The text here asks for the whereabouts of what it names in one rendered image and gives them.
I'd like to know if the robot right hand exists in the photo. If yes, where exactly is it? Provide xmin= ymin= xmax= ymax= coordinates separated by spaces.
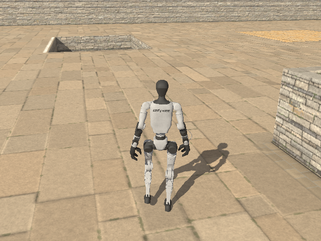
xmin=178 ymin=144 xmax=190 ymax=157

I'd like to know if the robot left hand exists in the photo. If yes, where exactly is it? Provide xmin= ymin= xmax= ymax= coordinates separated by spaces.
xmin=130 ymin=146 xmax=141 ymax=161

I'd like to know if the robot right upper arm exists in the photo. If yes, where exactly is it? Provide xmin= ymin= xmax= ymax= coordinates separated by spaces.
xmin=172 ymin=102 xmax=185 ymax=130

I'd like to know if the robot right forearm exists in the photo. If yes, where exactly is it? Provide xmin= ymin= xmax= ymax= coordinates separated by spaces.
xmin=180 ymin=123 xmax=189 ymax=145

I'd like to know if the humanoid robot torso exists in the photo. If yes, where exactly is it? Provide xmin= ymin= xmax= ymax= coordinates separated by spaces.
xmin=150 ymin=99 xmax=173 ymax=151

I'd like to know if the robot left forearm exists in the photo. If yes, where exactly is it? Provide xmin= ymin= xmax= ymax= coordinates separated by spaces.
xmin=131 ymin=122 xmax=142 ymax=148

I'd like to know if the robot left upper arm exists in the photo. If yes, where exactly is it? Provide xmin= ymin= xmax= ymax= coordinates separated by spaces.
xmin=138 ymin=101 xmax=151 ymax=130

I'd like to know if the left robot thigh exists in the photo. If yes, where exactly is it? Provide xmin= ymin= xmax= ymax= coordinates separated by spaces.
xmin=143 ymin=140 xmax=153 ymax=171

